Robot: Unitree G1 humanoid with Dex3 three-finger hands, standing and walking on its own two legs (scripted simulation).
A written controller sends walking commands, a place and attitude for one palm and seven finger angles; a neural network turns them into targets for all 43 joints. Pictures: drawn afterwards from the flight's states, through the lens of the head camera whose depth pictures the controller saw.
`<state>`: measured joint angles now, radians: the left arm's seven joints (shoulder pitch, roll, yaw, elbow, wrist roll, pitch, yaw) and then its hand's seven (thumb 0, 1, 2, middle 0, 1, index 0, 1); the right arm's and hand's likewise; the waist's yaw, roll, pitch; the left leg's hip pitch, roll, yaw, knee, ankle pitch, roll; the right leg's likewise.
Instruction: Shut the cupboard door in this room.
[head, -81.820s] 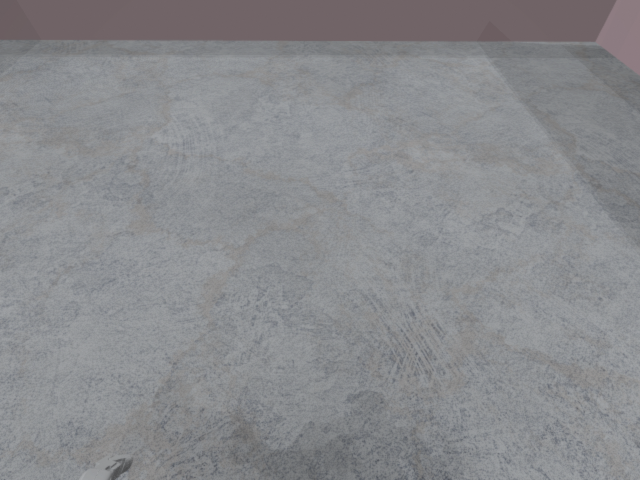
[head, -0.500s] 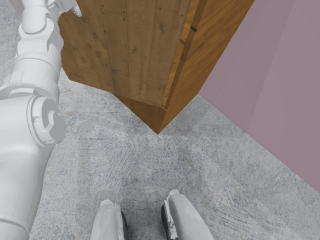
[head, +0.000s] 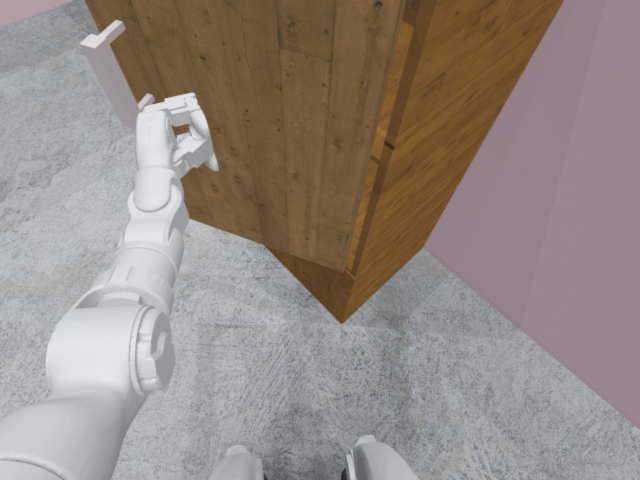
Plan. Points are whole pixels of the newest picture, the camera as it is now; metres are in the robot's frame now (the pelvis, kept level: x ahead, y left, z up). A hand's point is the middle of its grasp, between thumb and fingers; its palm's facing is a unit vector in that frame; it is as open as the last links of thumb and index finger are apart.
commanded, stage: pull the fist back off the door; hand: left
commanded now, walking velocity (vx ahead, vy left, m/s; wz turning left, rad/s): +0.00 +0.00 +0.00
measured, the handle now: (124, 77) +0.64 +0.20 +0.09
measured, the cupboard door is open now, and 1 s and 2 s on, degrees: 26 26 26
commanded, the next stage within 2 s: draw the hand back to the body in 0.20 s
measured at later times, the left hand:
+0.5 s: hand (187, 162) +0.46 +0.11 +0.11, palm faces +0.06 -1.00 -0.02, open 3.1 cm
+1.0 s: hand (51, 295) +0.30 +0.19 +0.16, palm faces +0.15 -0.97 -0.18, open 3.1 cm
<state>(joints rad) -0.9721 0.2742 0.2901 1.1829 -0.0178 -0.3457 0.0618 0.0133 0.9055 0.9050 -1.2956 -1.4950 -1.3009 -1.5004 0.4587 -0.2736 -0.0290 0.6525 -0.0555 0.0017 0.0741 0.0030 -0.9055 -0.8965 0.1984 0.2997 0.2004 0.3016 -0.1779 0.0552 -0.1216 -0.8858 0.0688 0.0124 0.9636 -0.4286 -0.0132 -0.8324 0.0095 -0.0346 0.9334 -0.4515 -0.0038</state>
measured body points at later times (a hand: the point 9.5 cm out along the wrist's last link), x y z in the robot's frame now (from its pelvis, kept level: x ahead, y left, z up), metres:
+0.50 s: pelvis -0.01 +0.00 +0.01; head +0.06 -0.02 +0.46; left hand +0.45 +0.16 +0.12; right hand +0.03 -0.26 -0.12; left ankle +0.01 +0.13 -0.68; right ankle -0.01 -0.12 -0.68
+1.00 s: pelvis -0.01 +0.01 +0.05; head -0.03 -0.01 +0.50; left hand +0.28 +0.24 +0.17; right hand +0.18 -0.22 -0.03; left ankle +0.01 +0.13 -0.68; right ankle -0.01 -0.12 -0.68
